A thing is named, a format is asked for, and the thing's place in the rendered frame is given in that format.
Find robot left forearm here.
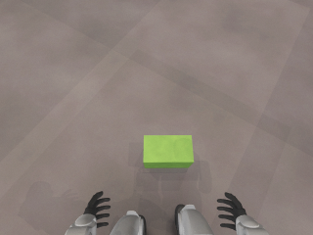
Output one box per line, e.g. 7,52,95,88
65,213,97,235

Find robot right shin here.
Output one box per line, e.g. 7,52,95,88
180,205,196,235

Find right robot hand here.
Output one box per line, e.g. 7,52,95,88
217,192,247,231

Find carton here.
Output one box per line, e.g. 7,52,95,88
143,135,194,168

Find left robot hand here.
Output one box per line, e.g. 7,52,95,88
84,191,111,228

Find robot right thigh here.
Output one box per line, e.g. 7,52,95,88
178,209,215,235

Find robot right forearm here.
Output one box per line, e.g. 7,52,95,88
236,214,270,235

